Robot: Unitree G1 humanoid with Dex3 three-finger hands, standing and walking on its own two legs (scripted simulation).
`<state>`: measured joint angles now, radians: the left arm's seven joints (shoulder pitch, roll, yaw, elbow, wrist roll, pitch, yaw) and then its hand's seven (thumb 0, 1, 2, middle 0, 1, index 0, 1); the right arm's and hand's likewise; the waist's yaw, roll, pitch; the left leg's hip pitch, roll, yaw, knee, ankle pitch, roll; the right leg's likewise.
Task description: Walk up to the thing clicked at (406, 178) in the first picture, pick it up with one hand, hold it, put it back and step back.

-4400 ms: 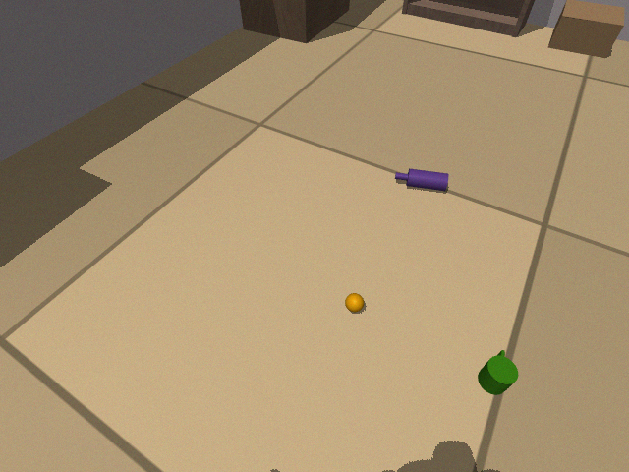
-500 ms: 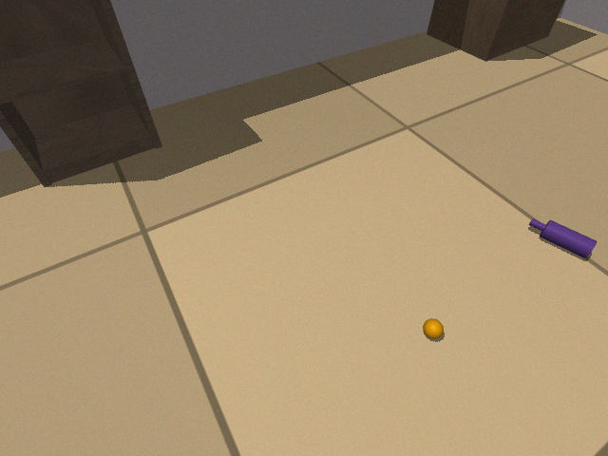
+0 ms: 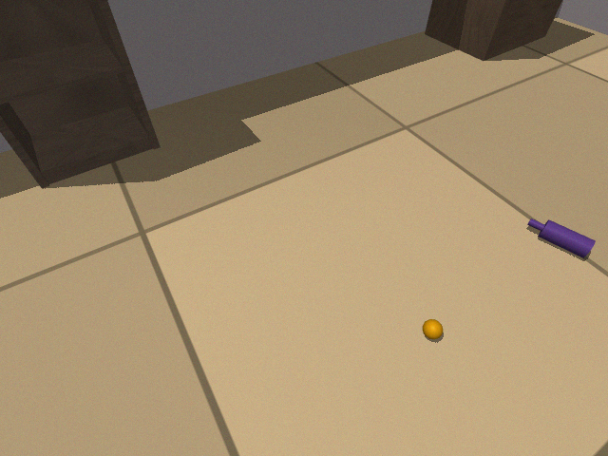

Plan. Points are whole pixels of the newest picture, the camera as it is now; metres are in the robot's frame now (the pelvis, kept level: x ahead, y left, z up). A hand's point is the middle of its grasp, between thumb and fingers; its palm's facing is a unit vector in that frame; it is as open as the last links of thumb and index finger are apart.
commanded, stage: stand
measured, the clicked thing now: (558, 235) +1.05 -1.08 -0.74
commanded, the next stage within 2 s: walk up in 1.24 s
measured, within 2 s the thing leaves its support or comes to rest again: neither
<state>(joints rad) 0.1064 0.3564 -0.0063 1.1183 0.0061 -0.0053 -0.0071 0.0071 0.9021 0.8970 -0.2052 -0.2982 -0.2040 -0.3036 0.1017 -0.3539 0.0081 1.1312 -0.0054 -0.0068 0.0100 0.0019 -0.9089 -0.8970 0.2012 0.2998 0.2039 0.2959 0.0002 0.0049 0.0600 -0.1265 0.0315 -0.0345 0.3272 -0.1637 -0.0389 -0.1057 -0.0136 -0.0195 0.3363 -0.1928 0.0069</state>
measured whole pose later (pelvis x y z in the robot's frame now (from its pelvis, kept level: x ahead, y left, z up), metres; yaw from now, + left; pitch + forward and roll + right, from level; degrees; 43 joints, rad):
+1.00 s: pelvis +0.01 +0.00 +0.00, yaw +0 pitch -2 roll +0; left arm 0.12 0.35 0.00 1.11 0.01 0.00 -0.01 0.01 0.90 0.90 -0.21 -0.30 -0.20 -0.30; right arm 0.11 -0.36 0.01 1.12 -0.01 -0.01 0.01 0.00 -0.91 -0.90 0.20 0.30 0.20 0.30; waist 0.00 0.01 0.06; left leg -0.12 0.03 -0.03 0.32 -0.17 -0.04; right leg -0.10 -0.02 -0.02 0.34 -0.20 0.01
